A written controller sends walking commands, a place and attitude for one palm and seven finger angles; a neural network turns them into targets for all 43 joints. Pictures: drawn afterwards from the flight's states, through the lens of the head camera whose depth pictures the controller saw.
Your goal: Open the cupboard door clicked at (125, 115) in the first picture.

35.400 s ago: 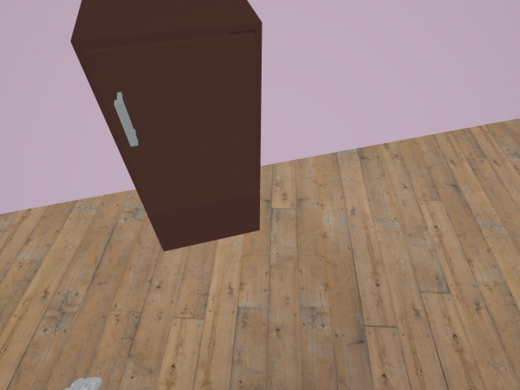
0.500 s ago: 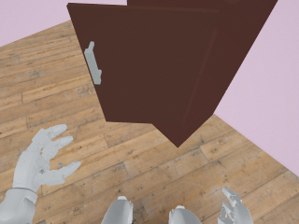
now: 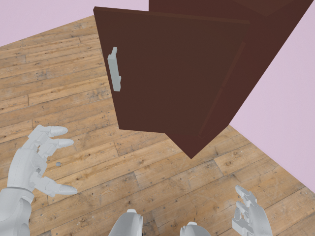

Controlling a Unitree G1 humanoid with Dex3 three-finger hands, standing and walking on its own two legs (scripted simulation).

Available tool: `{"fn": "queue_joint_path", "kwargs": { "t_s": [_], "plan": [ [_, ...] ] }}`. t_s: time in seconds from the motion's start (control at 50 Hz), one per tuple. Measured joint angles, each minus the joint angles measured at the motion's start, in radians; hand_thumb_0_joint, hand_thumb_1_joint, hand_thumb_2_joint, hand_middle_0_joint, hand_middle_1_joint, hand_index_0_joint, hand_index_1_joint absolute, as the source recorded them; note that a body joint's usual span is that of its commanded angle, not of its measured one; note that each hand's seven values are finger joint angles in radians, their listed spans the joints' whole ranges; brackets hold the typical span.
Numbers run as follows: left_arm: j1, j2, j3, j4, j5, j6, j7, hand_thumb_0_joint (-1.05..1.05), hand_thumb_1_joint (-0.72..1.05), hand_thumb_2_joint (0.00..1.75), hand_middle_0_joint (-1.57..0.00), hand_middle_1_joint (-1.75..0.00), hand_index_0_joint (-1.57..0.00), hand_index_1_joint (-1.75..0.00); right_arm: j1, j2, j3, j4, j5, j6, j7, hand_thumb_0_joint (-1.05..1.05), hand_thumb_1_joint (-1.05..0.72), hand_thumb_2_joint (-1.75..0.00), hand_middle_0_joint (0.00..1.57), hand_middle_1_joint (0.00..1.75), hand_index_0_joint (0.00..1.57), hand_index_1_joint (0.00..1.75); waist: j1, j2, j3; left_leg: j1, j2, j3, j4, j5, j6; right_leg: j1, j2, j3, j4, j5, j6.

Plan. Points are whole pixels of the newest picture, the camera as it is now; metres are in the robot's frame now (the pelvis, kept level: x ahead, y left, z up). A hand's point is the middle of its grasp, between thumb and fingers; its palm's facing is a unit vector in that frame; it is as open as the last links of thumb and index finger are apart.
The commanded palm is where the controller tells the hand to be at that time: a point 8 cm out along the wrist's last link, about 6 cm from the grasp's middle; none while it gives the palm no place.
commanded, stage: raise the hand with hooked fingers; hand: left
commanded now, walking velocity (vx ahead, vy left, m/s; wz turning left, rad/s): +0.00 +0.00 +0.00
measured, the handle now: (116, 70) +0.58 +0.18 +0.04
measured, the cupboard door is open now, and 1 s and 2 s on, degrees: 45 45 45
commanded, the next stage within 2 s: move the hooked fingers beside the handle in 0.84 s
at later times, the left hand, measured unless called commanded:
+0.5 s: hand (50, 147) +0.29 +0.27 +0.06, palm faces +0.01 -1.00 -0.04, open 14.0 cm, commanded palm +0.26 +0.31 +0.06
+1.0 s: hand (58, 148) +0.29 +0.26 +0.06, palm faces +0.03 -1.00 -0.04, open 14.0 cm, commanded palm +0.28 +0.30 +0.06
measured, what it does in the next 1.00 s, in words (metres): stands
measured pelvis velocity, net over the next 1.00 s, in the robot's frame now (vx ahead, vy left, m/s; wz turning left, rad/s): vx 0.00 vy -0.02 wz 0.00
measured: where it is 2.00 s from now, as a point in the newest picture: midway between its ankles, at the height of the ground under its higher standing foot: outside the picture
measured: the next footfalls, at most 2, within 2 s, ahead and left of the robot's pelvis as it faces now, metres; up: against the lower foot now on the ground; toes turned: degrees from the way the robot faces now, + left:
none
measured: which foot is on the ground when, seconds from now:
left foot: down 0.00-1.00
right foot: down 0.00-1.00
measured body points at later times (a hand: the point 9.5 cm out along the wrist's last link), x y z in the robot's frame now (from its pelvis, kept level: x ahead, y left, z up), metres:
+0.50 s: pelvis +0.00 +0.00 +0.01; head +0.07 +0.02 +0.45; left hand +0.28 +0.33 +0.06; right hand +0.14 -0.26 -0.07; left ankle +0.05 +0.08 -0.66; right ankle +0.01 -0.13 -0.66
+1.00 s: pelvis +0.00 -0.02 +0.00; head +0.08 -0.01 +0.45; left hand +0.28 +0.31 +0.06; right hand +0.16 -0.27 -0.08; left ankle +0.05 +0.08 -0.66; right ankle +0.01 -0.13 -0.66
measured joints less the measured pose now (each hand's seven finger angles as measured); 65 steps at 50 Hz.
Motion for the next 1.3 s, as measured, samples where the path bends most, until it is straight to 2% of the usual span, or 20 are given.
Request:
{"fn": "queue_joint_path", "kwargs": {
  "t_s": [0.16, 0.38, 0.48, 0.7, 0.98, 1.1, 1.3],
  "plan": [
    [-0.068, 0.033, 0.037, 0.07, -0.008, 0.022, -0.048, -0.01, -0.47, 0.31, -0.3, -1.18, -0.3, -1.18, 0.013, -0.004, 0.014, 0.006, 0.002, 0.007, -0.004, 0.01, -0.91, -0.9, 0.2, 0.3, 0.2, 0.3, 0.003, 0.001, 0.006, 0.011, 0.0, -0.003, -0.01, 0.006, 0.002, 0.015, 0.001, -0.003, -0.016, 0.009, 0.001],
    [-0.146, 0.081, 0.09, 0.158, -0.022, 0.033, -0.094, -0.01, -0.5, 0.3, -0.3, -1.2, -0.3, -1.2, 0.049, -0.026, 0.005, 0.025, 0.008, 0.016, -0.014, 0.01, -0.91, -0.9, 0.2, 0.3, 0.2, 0.3, -0.012, 0.001, 0.015, 0.031, 0.003, 0.002, -0.038, 0.019, -0.001, 0.029, 0.006, 0.003, -0.041, 0.023, -0.002],
    [-0.154, 0.087, 0.094, 0.181, -0.033, 0.032, -0.109, -0.01, -0.5, 0.3, -0.3, -1.2, -0.3, -1.2, 0.065, -0.034, -0.002, 0.024, 0.01, 0.017, -0.01, 0.01, -0.91, -0.9, 0.2, 0.3, 0.2, 0.3, -0.019, 0.003, 0.013, 0.037, 0.005, 0.006, -0.051, 0.024, -0.004, 0.031, 0.009, 0.007, -0.05, 0.027, -0.004],
    [-0.142, 0.063, 0.094, 0.181, -0.027, 0.007, -0.098, -0.02, -0.5, 0.3, -0.3, -1.2, -0.3, -1.2, 0.061, -0.031, -0.005, 0.021, 0.008, 0.02, -0.006, 0.01, -0.91, -0.9, 0.2, 0.3, 0.2, 0.3, -0.022, 0.001, 0.013, 0.03, 0.011, 0.005, -0.044, 0.018, -0.013, 0.019, 0.014, 0.008, -0.035, 0.017, -0.013],
    [-0.157, 0.063, 0.09, 0.202, -0.033, 0.017, -0.112, -0.01, -0.5, 0.3, -0.3, -1.2, -0.3, -1.2, 0.036, -0.026, 0.004, 0.017, 0.012, 0.021, -0.011, 0.01, -0.91, -0.9, 0.2, 0.3, 0.2, 0.3, -0.01, 0.009, 0.007, 0.025, 0.013, -0.004, -0.035, 0.011, -0.024, 0.014, 0.017, 0.001, -0.021, 0.004, -0.023],
    [-0.257, 0.072, 0.092, 0.282, -0.012, 0.011, -0.109, -0.01, -0.51, 0.3, -0.3, -1.2, -0.3, -1.2, 0.026, -0.032, 0.007, 0.036, 0.01, 0.019, -0.024, 0.01, -0.91, -0.9, 0.2, 0.3, 0.2, 0.3, -0.007, 0.004, 0.011, -0.003, 0.013, -0.012, -0.011, 0.005, -0.027, -0.011, 0.017, -0.006, 0.004, -0.006, -0.026],
    [-0.358, 0.109, 0.11, 0.358, 0.005, 0.031, -0.112, -0.02, -0.5, 0.3, -0.3, -1.2, -0.3, -1.2, 0.046, -0.03, 0.001, 0.041, 0.011, 0.046, -0.016, 0.01, -0.91, -0.9, 0.2, 0.3, 0.2, 0.3, -0.032, 0.002, 0.005, -0.016, 0.021, -0.002, -0.012, 0.002, -0.026, -0.031, 0.024, 0.005, 0.003, -0.003, -0.026]
  ]
}}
